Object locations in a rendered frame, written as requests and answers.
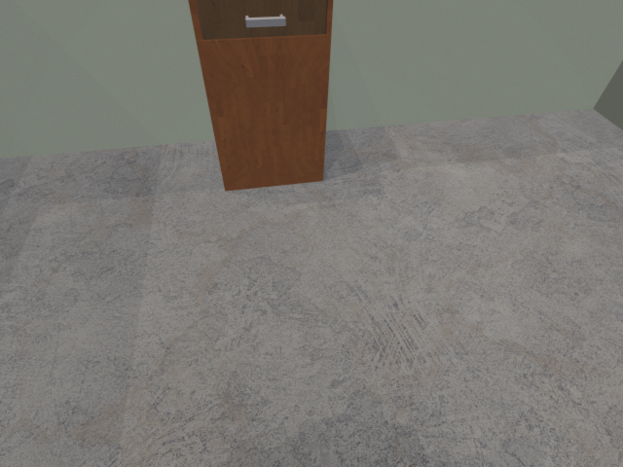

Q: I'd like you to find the cabinet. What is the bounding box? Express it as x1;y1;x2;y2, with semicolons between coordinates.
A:
188;0;333;191

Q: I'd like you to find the drawer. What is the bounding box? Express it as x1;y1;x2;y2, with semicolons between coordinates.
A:
196;0;326;40

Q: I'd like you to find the handle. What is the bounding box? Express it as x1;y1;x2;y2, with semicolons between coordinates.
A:
245;15;286;27

